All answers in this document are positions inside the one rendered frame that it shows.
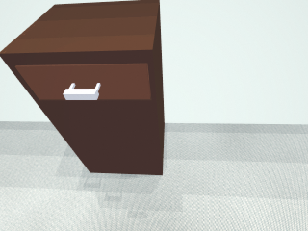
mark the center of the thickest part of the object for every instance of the handle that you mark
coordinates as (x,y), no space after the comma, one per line
(81,94)

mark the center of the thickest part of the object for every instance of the cabinet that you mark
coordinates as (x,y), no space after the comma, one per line
(116,136)

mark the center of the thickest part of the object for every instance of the drawer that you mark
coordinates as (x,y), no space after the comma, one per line
(117,81)

